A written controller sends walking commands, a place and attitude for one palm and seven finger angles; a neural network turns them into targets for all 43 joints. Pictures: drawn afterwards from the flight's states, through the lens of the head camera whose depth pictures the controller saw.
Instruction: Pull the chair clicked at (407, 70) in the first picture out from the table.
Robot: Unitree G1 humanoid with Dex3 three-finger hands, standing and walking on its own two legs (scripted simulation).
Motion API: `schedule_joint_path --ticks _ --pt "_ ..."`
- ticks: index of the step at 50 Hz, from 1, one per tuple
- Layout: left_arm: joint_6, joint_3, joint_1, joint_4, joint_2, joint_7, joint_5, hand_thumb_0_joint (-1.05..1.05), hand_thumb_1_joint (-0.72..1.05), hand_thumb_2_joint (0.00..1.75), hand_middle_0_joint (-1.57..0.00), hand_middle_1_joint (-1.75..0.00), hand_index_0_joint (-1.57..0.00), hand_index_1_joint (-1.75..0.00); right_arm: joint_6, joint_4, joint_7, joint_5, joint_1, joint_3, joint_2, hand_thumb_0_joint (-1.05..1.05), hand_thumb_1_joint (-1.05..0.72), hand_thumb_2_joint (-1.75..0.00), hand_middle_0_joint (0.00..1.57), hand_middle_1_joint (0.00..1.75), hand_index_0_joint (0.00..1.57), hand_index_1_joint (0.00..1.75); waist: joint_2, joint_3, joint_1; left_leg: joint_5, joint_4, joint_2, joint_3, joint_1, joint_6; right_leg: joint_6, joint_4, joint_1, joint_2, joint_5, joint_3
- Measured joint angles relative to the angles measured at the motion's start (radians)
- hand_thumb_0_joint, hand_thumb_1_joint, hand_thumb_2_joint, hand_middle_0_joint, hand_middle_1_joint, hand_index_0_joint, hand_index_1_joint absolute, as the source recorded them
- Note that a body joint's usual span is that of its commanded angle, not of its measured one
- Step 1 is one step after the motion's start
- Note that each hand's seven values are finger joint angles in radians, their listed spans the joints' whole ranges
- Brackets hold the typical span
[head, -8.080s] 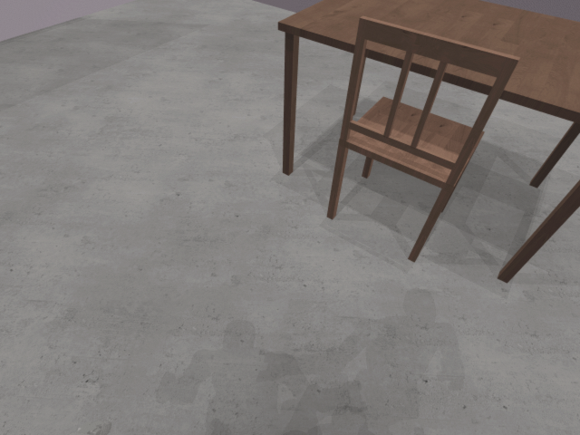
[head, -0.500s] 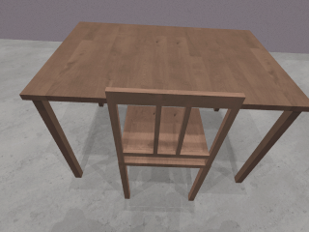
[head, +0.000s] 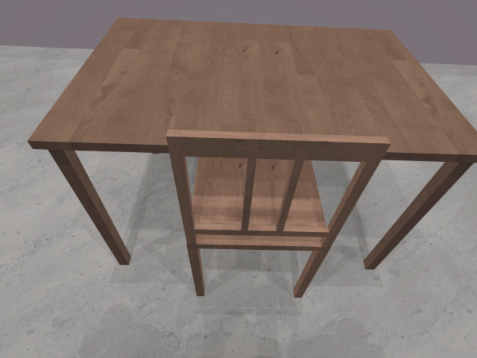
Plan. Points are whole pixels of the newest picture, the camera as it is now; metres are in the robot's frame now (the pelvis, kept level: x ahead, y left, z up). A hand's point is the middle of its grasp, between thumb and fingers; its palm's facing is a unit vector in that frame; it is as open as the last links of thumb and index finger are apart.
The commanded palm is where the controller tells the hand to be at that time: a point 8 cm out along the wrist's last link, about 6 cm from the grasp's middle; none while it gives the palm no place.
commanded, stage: look again from close up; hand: left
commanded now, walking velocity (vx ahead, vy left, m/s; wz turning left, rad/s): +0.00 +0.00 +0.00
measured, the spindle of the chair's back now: (247, 196) +0.50 +0.01 -0.09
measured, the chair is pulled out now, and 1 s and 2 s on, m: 0.00 0.00 0.00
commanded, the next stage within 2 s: shuffle to correct the standing spot in 0.02 s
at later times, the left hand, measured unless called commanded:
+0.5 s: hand out of the picture -0.01 +0.13 -0.18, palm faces +0.05 -0.98 -0.19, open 7.4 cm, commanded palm none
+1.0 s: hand out of the picture +0.03 +0.12 -0.18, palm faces +0.07 -0.96 -0.26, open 7.3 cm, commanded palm none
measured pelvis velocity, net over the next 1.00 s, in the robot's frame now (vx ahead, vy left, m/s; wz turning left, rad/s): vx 0.04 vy -0.06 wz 0.03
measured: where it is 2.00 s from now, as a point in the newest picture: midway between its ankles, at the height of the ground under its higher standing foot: outside the picture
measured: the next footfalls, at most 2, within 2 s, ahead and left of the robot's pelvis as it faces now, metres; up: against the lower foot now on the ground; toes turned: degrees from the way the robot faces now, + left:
none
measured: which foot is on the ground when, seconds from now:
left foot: down 0.00-1.00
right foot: down 0.00-1.00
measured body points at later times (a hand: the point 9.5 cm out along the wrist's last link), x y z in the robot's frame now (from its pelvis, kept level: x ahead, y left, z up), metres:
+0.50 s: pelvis +0.03 -0.04 -0.01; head +0.04 -0.04 +0.44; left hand -0.01 +0.18 -0.17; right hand +0.01 -0.26 -0.17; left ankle +0.00 +0.06 -0.74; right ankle -0.05 -0.14 -0.74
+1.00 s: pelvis +0.04 -0.06 -0.01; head +0.07 -0.07 +0.44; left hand +0.03 +0.17 -0.16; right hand +0.11 -0.29 -0.16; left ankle +0.00 +0.05 -0.74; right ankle -0.05 -0.14 -0.74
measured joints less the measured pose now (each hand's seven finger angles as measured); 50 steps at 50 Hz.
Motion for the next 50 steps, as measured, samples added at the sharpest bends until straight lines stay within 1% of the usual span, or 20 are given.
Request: schedule_joint_path --ticks 10,14,16,18,20,21,26,29,31,33,35,38,40,47,50 --pt "-0.004 -0.001 0.001 0.013 -0.009 0.0 0.001 0.01 0.91 0.9 -0.19 -0.3 -0.2 -0.3 -0.003 0.012 -0.003 0.0 -0.017 -0.002 -0.002 0.01 -0.92 -0.9 0.2 0.3 0.2 0.3 -0.008 -0.004 0.002 -0.001 -0.007 0.001 -0.001 0.013 -0.004 -0.004 -0.002 0.01 0.002 -0.003 0.0" --pt "0.004 0.003 0.009 0.019 -0.002 -0.008 0.009 0.01 0.91 0.9 -0.19 -0.3 -0.2 -0.3 0.002 0.012 -0.001 -0.003 -0.012 -0.008 0.005 0.01 -0.92 -0.9 0.2 0.3 0.2 0.3 -0.02 -0.015 -0.001 -0.013 0.001 -0.001 0.006 0.011 -0.007 -0.022 0.04 -0.008 -0.001 -0.032 0.005" --pt "0.006 0.006 0.012 0.02 0.002 -0.011 0.013 0.01 0.91 0.9 -0.19 -0.3 -0.2 -0.3 0.003 0.01 -0.001 -0.005 -0.003 -0.011 0.008 0.01 -0.92 -0.9 0.2 0.3 0.2 0.3 -0.024 -0.021 -0.003 -0.021 0.011 -0.002 0.006 0.004 -0.01 -0.034 0.066 -0.023 -0.006 -0.048 -0.005" --pt "0.005 0.009 0.013 0.02 0.006 -0.013 0.015 0.01 0.91 0.9 -0.19 -0.3 -0.2 -0.3 0.005 0.011 -0.001 -0.006 0.008 -0.015 0.011 0.01 -0.91 -0.9 0.2 0.3 0.2 0.3 -0.023 -0.026 -0.005 -0.032 0.026 0.001 0.002 -0.006 -0.015 -0.034 0.077 -0.029 -0.007 -0.061 -0.017" --pt "-0.001 0.012 0.014 0.021 0.006 -0.013 0.015 0.01 0.91 0.9 -0.19 -0.3 -0.2 -0.3 0.006 0.015 -0.001 -0.008 0.021 -0.016 0.013 0.01 -0.91 -0.9 0.2 0.3 0.2 0.3 -0.013 -0.028 -0.009 -0.045 0.044 0.009 -0.011 -0.016 -0.024 -0.027 0.072 -0.025 0.001 -0.064 -0.03" --pt "-0.005 0.013 0.015 0.02 0.006 -0.013 0.014 0.01 0.91 0.9 -0.19 -0.3 -0.2 -0.3 0.005 0.018 -0.001 -0.008 0.026 -0.017 0.013 0.01 -0.91 -0.9 0.2 0.3 0.2 0.3 -0.008 -0.029 -0.01 -0.052 0.054 0.014 -0.018 -0.02 -0.03 -0.03 0.069 -0.021 0.006 -0.066 -0.037" --pt "-0.027 0.022 0.029 0.012 -0.003 -0.009 0.008 0.01 0.91 0.9 -0.19 -0.3 -0.2 -0.3 0.004 0.031 -0.004 -0.009 0.033 -0.016 0.012 0.01 -0.91 -0.9 0.2 0.3 0.2 0.3 0.018 -0.019 -0.008 -0.104 0.139 0.052 -0.048 -0.045 -0.055 -0.062 0.063 0.003 0.045 -0.086 -0.068" --pt "-0.032 0.023 0.047 0.016 -0.007 -0.002 0.007 0.01 0.91 0.9 -0.19 -0.3 -0.2 -0.3 0.007 0.034 -0.009 -0.009 0.021 -0.015 0.014 0.01 -0.91 -0.9 0.2 0.3 0.2 0.3 0.012 -0.011 -0.003 -0.136 0.201 0.076 -0.034 -0.054 -0.056 -0.076 0.072 0.022 0.063 -0.108 -0.079" --pt "-0.027 0.019 0.052 0.031 -0.011 0.0 0.004 0.01 0.91 0.9 -0.19 -0.3 -0.2 -0.3 0.003 0.037 -0.014 -0.009 0.003 -0.011 0.018 0.01 -0.91 -0.9 0.2 0.3 0.2 0.3 -0.006 -0.008 -0.002 -0.159 0.17 0.074 -0.027 -0.023 -0.074 -0.077 0.097 0.023 0.06 -0.123 -0.074" --pt "-0.018 0.014 0.042 0.046 -0.021 0.001 -0.003 0.01 0.91 0.9 -0.19 -0.3 -0.2 -0.3 -0.009 0.034 -0.021 -0.007 -0.012 -0.007 0.019 0.01 -0.91 -0.9 0.2 0.3 0.2 0.3 -0.014 0.001 -0.005 -0.138 0.147 0.069 -0.027 -0.001 -0.076 -0.068 0.126 0.022 0.053 -0.112 -0.077" --pt "-0.013 0.011 0.029 0.046 -0.032 0.005 -0.006 0.01 0.91 0.9 -0.19 -0.3 -0.2 -0.3 -0.008 0.028 -0.03 -0.003 -0.016 -0.005 0.013 0.01 -0.92 -0.9 0.2 0.3 0.2 0.3 -0.008 0.0 -0.003 -0.121 0.123 0.067 -0.035 0.017 -0.072 -0.061 0.106 0.04 0.052 -0.088 -0.086" --pt "-0.02 0.013 0.012 0.02 -0.04 0.006 -0.004 0.01 0.91 0.9 -0.2 -0.3 -0.2 -0.3 0.005 0.015 -0.031 0.002 -0.03 -0.009 0.003 0.01 -0.93 -0.9 0.2 0.3 0.2 0.3 -0.006 -0.003 0.011 -0.094 0.09 0.064 -0.034 0.022 -0.076 -0.065 0.051 0.056 0.051 -0.075 -0.082" --pt "-0.024 0.014 0.0 0.0 -0.04 0.008 -0.002 0.01 0.91 0.9 -0.2 -0.3 -0.2 -0.3 0.013 -0.002 -0.029 0.004 -0.046 -0.013 -0.002 0.01 -0.93 -0.9 0.2 0.3 0.2 0.3 -0.006 0.0 0.015 -0.081 0.073 0.063 -0.03 0.018 -0.081 -0.068 0.035 0.05 0.05 -0.07 -0.078" --pt "-0.011 0.026 -0.02 -0.047 0.008 0.016 0.004 0.01 0.92 0.9 -0.2 -0.3 -0.2 -0.3 0.031 -0.068 -0.018 0.003 -0.094 -0.024 -0.014 0.01 -0.92 -0.9 0.2 0.3 0.2 0.3 -0.006 0.007 0.017 -0.066 0.058 0.06 -0.019 -0.001 -0.09 -0.084 0.037 0.021 0.048 -0.082 -0.066" --pt "-0.007 0.03 -0.031 -0.058 0.025 0.017 0.005 0.01 0.92 0.9 -0.2 -0.3 -0.2 -0.3 0.035 -0.077 -0.015 0.001 -0.11 -0.024 -0.022 0.01 -0.92 -0.9 0.2 0.3 0.2 0.3 0.005 0.014 0.016 -0.074 0.057 0.064 -0.024 -0.001 -0.091 -0.087 0.041 0.02 0.052 -0.086 -0.07"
